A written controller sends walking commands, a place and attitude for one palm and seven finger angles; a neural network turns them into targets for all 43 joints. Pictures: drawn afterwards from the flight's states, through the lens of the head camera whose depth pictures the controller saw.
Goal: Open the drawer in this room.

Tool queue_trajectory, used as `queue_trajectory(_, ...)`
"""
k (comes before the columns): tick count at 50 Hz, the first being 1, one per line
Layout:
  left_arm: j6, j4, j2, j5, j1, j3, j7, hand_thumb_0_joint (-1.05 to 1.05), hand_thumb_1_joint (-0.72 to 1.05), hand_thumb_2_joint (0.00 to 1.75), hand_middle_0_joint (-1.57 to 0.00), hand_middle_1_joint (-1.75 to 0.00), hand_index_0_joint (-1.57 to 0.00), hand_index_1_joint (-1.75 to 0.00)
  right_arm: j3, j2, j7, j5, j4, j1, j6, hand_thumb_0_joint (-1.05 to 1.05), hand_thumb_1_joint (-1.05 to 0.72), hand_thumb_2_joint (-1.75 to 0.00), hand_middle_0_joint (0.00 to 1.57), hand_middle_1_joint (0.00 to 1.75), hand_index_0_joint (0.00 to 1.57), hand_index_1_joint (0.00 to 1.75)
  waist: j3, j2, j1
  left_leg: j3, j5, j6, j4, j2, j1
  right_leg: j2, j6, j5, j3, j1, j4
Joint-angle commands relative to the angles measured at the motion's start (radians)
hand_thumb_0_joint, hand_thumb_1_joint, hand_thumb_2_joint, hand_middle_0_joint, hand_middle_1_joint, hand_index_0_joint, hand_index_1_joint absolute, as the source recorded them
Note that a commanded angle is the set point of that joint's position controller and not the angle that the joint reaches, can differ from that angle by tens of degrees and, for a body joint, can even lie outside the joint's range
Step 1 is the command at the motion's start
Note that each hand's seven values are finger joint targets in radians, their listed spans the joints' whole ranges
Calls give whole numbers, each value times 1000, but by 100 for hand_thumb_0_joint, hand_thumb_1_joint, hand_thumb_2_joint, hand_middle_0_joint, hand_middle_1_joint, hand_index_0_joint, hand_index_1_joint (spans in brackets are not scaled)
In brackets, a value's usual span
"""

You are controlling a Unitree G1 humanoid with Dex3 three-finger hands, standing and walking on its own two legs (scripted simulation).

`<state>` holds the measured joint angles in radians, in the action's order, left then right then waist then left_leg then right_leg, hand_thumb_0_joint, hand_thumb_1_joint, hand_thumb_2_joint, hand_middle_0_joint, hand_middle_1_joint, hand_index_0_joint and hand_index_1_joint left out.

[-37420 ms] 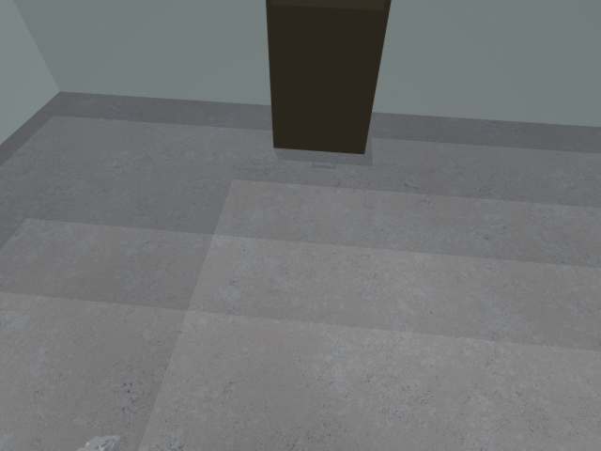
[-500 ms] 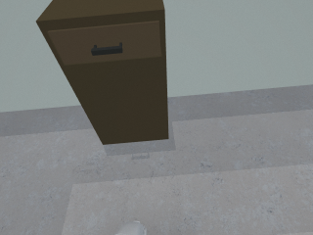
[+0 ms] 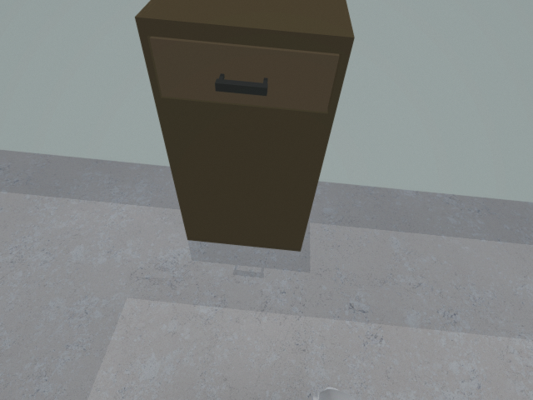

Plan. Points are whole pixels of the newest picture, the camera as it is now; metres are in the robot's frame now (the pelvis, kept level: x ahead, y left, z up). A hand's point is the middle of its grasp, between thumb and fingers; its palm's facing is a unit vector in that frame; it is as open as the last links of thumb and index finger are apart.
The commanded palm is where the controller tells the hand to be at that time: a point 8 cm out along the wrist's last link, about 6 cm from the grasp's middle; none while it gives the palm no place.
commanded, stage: take the last steps up to it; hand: left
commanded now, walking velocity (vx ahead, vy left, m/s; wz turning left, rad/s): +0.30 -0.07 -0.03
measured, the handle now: (242, 83) +0.82 +0.14 +0.04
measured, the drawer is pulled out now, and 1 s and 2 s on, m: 0.00 0.00 0.00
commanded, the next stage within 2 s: come to a stop and stand still in 0.74 s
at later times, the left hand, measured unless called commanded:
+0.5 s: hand (199, 394) +0.16 +0.13 -0.18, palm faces +0.08 -0.98 -0.16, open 7.3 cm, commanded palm none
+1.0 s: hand (218, 277) +0.38 +0.14 -0.18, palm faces +0.00 -0.98 -0.18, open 7.4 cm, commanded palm none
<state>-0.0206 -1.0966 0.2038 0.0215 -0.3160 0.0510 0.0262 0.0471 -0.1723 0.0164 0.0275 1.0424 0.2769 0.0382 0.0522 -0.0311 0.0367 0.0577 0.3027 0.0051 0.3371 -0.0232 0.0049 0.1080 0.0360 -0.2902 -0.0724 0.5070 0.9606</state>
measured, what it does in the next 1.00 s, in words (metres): walks ahead: right foot, then left foot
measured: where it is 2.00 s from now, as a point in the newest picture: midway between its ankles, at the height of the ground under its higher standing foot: outside the picture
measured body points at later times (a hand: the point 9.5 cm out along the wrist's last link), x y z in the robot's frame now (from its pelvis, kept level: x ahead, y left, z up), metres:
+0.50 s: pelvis +0.15 -0.05 -0.01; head +0.16 -0.03 +0.44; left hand +0.16 +0.18 -0.17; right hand +0.21 -0.28 -0.15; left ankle +0.21 +0.07 -0.72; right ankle +0.14 -0.16 -0.74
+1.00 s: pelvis +0.31 -0.04 +0.00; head +0.35 -0.03 +0.44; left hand +0.38 +0.19 -0.16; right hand +0.24 -0.23 -0.16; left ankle +0.24 +0.06 -0.74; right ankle +0.39 -0.17 -0.72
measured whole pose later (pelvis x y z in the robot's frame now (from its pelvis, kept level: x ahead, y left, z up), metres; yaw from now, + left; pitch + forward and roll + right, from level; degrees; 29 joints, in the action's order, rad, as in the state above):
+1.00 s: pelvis +0.31 -0.04 +0.00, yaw +0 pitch -1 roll +0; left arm 0.00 -1.05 0.17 0.02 -0.14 0.04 -0.01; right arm 0.03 -0.07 0.02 0.02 1.15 0.38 0.03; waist 0.10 -0.02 -0.03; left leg 0.17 0.33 0.01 0.41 -0.04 0.06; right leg 0.08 0.02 -0.17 -0.09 0.41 0.64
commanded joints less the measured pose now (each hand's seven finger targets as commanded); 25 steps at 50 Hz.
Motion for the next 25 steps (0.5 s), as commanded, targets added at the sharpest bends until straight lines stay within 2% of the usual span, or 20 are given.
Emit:
queue_trajectory(1, 31, 111, 34, -2, 147, 7, 12, 0, 90, 90, -20, -30, -20, -30, 34, -160, 12, 0, -7, 62, 15, 0, -90, -90, 20, 30, 20, 30, 114, 171, -54, -110, -205, 152, -151, -259, 76, 25, 9, 39, -12, 76, -152)
queue_trajectory(4, 40, 115, 43, -4, 161, 10, 14, 0, 90, 90, -20, -30, -20, -30, 41, -174, 10, 6, 7, 64, 11, 0, -90, -90, 20, 30, 20, 30, 87, 190, -56, -100, -255, 132, -82, -258, 102, -8, -8, 29, -48, -60, -284)
queue_trajectory(5, 45, 107, 43, -3, 135, 15, 14, 0, 90, 90, -20, -30, -20, -30, 41, -176, 11, 6, 10, 61, 10, 0, -90, -90, 20, 30, 20, 30, 70, 177, -39, -94, -276, 121, -42, -252, 123, -27, -17, 48, -60, -138, -330)
queue_trajectory(6, 50, 83, 57, -2, 59, 20, 12, 0, 90, 90, -20, -30, -20, -30, 42, -177, 10, 3, 13, 50, 8, 0, -90, -90, 20, 30, 20, 30, 31, 148, 1, -72, -316, 101, 46, -227, 151, -54, -26, 85, -81, -263, -389)
queue_trajectory(7, 62, 38, 88, 1, -72, 28, 7, 0, 90, 90, -20, -30, -20, -30, 39, -166, 7, -4, 16, 48, 9, 0, -90, -90, 20, 30, 20, 30, -39, 77, 59, -17, -349, 67, 222, -166, 189, -64, -40, 110, -75, -437, -458)
queue_trajectory(8, 77, -6, 171, 8, -211, 46, -5, 0, 90, 90, -20, -30, -20, -30, 32, -121, -5, -15, 8, 68, 14, 0, -90, -90, 20, 30, 20, 30, -147, -99, 112, 50, -198, 26, 491, -89, 349, 99, -95, 61, 121, -656, -527)
queue_trajectory(9, 81, -22, 252, -1, -283, 59, -20, 0, 90, 90, -20, -30, -20, -30, 19, -64, -9, -24, -32, 70, 13, 0, -90, -90, 20, 30, 20, 30, -190, -327, 113, 49, 287, 7, 787, 18, 542, 334, -189, 135, 475, -734, -653)
queue_trajectory(10, 77, -12, 245, -12, -216, 63, -30, 0, 90, 90, -20, -30, -20, -30, 24, -92, -6, -29, -39, 23, 3, 0, -90, -90, 20, 30, 20, 30, -164, -259, 106, -59, 287, 22, 920, -31, 577, 351, -235, -41, 526, -630, -720)
queue_trajectory(11, 72, 18, 211, -9, -120, 54, -33, 0, 90, 90, -20, -30, -20, -30, 30, -93, -11, -23, -45, -32, 2, 0, -90, -90, 20, 30, 20, 30, -67, -177, 84, -75, 206, 24, 981, -67, 625, 328, -241, -234, 508, -508, -759)
queue_trajectory(12, 69, 46, 170, -7, -35, 44, -39, 0, 90, 90, -20, -30, -20, -30, 32, -93, -16, -12, -44, -48, -1, 0, -90, -90, 20, 30, 20, 30, -11, -101, 46, -79, 133, 21, 960, -102, 619, 299, -218, -279, 422, -396, -762)
queue_trajectory(13, 72, 61, 133, -3, 17, 31, -42, 0, 90, 90, -20, -30, -20, -30, 29, -80, -21, -4, -33, -33, -7, 0, -90, -90, 20, 30, 20, 30, -4, -62, 15, -64, 87, 10, 910, -113, 563, 258, -192, -221, 326, -312, -764)
queue_trajectory(14, 76, 68, 114, 0, 45, 26, -46, 0, 90, 90, -20, -30, -20, -30, 28, -58, -23, -2, -17, 11, -15, 0, -90, -90, 20, 30, 20, 30, -19, -54, -14, -47, 70, 0, 851, -120, 512, 236, -178, -170, 243, -280, -770)
queue_trajectory(15, 78, 72, 102, 3, 58, 23, -47, 0, 90, 90, -20, -30, -20, -30, 25, -46, -25, 0, -7, 36, -24, 0, -90, -90, 20, 30, 20, 30, -20, -77, -33, -25, 67, -13, 786, -121, 480, 216, -169, -125, 181, -243, -777)
queue_trajectory(17, 82, 63, 101, 4, 51, 18, -43, 0, 90, 90, -20, -30, -20, -30, 23, -26, -31, -2, -13, 32, -32, 0, -90, -90, 20, 30, 20, 30, 4, -97, -37, 15, 45, -26, 661, -109, 436, 187, -170, -97, 121, -194, -800)
queue_trajectory(18, 84, 58, 100, 4, 47, 19, -42, 0, 90, 90, -20, -30, -20, -30, 21, -21, -34, -2, -20, 19, -30, 0, -90, -90, 20, 30, 20, 30, 20, -108, -37, 23, 31, -29, 599, -105, 436, 183, -177, -94, 116, -197, -808)
queue_trajectory(20, 89, 47, 114, 5, 29, 25, -40, 0, 90, 90, -20, -30, -20, -30, 22, -15, -41, -4, -32, -9, -24, 0, -90, -90, 20, 30, 20, 30, 27, -83, -28, 41, 8, -29, 501, -96, 433, 180, -186, -92, 105, -228, -810)
queue_trajectory(22, 91, 39, 120, 4, 20, 29, -38, 0, 90, 90, -20, -30, -20, -30, 23, -20, -43, -5, -49, -40, -15, 0, -90, -90, 20, 30, 20, 30, 39, -94, -23, 43, 1, -25, 431, -93, 423, 191, -191, -87, 106, -250, -801)
queue_trajectory(24, 89, 33, 118, 6, 18, 32, -37, 0, 90, 90, -20, -30, -20, -30, 26, -17, -42, -7, -52, -38, -4, 0, -90, -90, 20, 30, 20, 30, 36, -74, -32, 53, -11, -23, 348, -84, 364, 192, -183, -85, 99, -259, -768)
queue_trajectory(25, 86, 34, 116, 4, 25, 33, -37, 0, 90, 90, -20, -30, -20, -30, 24, -21, -40, -6, -48, -19, 0, 0, -90, -90, 20, 30, 20, 30, 39, -57, -47, 69, -39, -24, 299, -73, 305, 180, -172, -91, 80, -242, -745)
